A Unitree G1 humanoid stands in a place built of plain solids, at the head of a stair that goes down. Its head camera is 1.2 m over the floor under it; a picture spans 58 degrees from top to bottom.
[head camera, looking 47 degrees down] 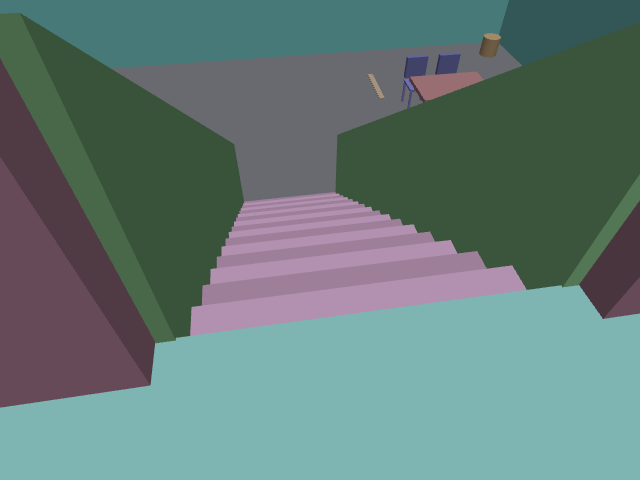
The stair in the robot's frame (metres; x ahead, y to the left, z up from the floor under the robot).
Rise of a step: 0.18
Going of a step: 0.24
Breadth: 1.30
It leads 9 degrees to the left of straight ahead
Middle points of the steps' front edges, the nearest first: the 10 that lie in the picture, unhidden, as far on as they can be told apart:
0.80 -0.19 0.00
1.04 -0.15 -0.18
1.28 -0.11 -0.36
1.52 -0.08 -0.54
1.76 -0.04 -0.72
2.00 0.00 -0.89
2.24 0.04 -1.07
2.48 0.08 -1.25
2.72 0.12 -1.43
2.95 0.15 -1.61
